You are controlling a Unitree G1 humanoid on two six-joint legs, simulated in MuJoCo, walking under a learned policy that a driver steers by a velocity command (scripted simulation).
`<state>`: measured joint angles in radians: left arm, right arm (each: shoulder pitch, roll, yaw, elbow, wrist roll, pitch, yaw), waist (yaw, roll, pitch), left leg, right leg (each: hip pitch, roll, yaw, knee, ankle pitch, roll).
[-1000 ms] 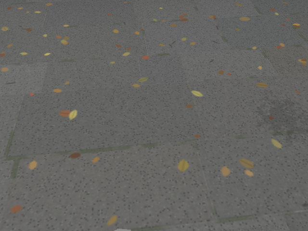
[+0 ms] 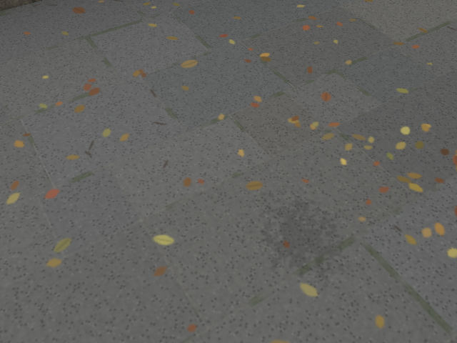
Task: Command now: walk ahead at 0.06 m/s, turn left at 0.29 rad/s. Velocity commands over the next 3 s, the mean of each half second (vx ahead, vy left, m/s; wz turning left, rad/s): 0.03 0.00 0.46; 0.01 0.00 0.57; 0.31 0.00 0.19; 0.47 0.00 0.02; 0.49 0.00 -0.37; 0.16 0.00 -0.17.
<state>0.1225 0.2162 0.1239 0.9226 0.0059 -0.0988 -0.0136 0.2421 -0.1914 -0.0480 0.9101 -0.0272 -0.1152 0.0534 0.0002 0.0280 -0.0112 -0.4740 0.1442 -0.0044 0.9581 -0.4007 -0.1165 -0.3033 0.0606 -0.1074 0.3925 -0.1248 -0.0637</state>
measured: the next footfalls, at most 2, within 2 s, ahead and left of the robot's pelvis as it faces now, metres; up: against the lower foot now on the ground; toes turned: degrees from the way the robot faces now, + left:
left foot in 0.14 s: +0.05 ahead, +0.14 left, +0.00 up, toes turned +9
right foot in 0.54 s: +0.07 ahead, -0.08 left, +0.00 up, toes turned +21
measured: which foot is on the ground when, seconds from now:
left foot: up 0.00-0.12, down 0.14-0.54, up 0.56-0.90, down 0.92-1.00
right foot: down 0.00-0.14, up 0.16-0.52, down 0.54-0.92, up 0.94-1.00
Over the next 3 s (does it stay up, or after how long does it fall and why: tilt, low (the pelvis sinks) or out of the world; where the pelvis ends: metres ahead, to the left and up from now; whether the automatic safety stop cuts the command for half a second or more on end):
stays up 0.66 0.41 0.00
